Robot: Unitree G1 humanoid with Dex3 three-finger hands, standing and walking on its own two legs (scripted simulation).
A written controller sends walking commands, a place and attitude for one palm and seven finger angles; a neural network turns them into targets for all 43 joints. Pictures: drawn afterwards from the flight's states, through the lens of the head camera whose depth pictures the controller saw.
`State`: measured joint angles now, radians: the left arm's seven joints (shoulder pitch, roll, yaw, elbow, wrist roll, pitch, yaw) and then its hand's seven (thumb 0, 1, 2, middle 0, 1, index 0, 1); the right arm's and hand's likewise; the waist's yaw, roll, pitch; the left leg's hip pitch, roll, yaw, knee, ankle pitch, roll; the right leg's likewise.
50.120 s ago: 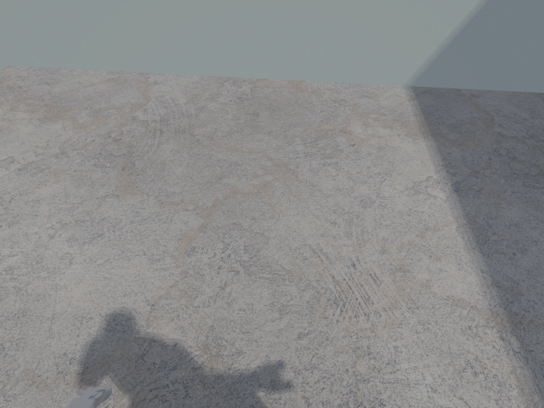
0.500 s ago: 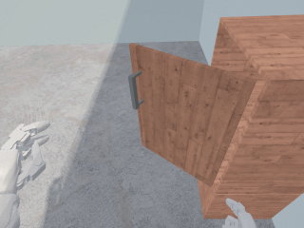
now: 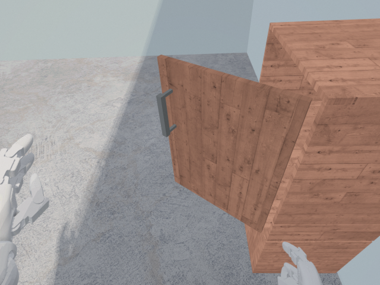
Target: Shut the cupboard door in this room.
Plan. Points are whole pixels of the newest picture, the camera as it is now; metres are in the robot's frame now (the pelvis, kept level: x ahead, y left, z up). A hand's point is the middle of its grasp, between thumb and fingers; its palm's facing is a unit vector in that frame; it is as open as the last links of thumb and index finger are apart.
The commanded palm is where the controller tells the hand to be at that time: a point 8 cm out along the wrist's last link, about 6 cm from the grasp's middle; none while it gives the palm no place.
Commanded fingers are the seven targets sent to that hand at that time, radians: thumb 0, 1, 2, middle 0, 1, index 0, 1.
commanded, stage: step back with the hand held close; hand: left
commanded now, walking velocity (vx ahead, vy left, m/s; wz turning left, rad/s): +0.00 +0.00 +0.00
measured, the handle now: (167, 113) +0.61 +0.15 +0.04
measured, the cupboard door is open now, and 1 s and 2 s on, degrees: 54 54 54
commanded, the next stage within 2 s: stop stepping back and stand still in 1.36 s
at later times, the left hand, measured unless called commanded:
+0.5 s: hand (35, 209) +0.18 +0.27 +0.16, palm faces +0.36 -0.78 -0.51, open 7.4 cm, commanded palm +0.12 +0.31 +0.17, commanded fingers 0.00 0.90 0.90 -0.20 -0.30 -0.20 -0.30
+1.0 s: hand out of the picture +0.10 +0.28 +0.16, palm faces +0.40 -0.77 -0.49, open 7.4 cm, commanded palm +0.03 +0.32 +0.17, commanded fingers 0.00 0.90 0.90 -0.20 -0.30 -0.20 -0.30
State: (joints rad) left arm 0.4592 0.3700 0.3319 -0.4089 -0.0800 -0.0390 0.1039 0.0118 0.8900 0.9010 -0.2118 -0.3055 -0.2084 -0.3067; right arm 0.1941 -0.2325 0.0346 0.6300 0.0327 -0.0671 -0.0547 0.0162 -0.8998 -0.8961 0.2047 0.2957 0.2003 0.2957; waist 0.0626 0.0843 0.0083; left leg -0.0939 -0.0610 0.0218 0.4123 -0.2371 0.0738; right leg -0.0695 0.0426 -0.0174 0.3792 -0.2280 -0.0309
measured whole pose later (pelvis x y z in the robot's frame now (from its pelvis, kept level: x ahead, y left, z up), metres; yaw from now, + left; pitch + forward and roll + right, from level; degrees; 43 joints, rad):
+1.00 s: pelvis -0.11 +0.02 -0.02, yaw +0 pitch +0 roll -3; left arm 0.51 0.45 0.46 -0.53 -0.03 -0.25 0.12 0.01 0.89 0.90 -0.21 -0.30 -0.21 -0.30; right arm 0.19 -0.20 0.01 0.57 0.01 -0.03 -0.06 0.02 -0.90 -0.90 0.21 0.30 0.20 0.30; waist 0.01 0.00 0.03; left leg -0.47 -0.04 0.05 0.60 -0.14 0.11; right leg -0.37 0.07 0.06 0.62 -0.25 0.02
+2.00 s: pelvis -0.30 +0.05 -0.01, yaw +0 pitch +0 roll -1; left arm 0.53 0.43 0.43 -0.52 -0.02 -0.15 0.18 0.01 0.89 0.90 -0.21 -0.30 -0.20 -0.30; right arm 0.30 -0.18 0.03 0.62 0.00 -0.09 -0.07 0.02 -0.90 -0.90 0.21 0.30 0.20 0.30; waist -0.02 -0.04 -0.07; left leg -0.35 0.01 0.06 0.46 -0.15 0.03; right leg -0.14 0.05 -0.06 0.45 -0.36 -0.04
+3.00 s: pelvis -0.28 +0.09 +0.00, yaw -1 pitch -1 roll -1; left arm 0.34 0.22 0.00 1.11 0.02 0.02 0.03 0.00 0.92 0.90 -0.20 -0.30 -0.19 -0.30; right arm 0.30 -0.17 0.00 1.07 -0.01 0.02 -0.02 0.01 -0.91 -0.90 0.20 0.30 0.20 0.30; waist 0.00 0.00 0.03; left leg -0.24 -0.02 0.09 0.39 -0.14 0.06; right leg -0.15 -0.02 0.00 0.39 -0.23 0.02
